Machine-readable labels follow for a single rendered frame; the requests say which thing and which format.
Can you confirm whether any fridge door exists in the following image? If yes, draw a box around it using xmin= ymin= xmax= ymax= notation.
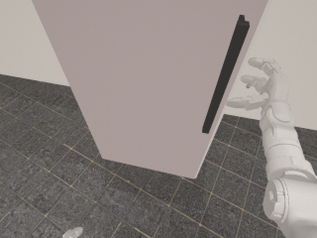
xmin=32 ymin=0 xmax=268 ymax=179

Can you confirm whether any right robot upper arm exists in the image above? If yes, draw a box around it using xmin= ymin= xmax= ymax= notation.
xmin=263 ymin=178 xmax=317 ymax=238

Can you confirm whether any right robot hand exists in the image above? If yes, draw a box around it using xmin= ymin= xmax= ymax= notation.
xmin=226 ymin=58 xmax=289 ymax=111

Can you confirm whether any robot right forearm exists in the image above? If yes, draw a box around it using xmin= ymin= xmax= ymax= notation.
xmin=259 ymin=99 xmax=317 ymax=184

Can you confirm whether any handle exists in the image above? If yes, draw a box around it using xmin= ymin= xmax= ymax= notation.
xmin=202 ymin=15 xmax=250 ymax=134

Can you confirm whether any left robot hand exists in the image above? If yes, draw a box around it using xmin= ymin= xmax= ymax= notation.
xmin=62 ymin=226 xmax=83 ymax=238

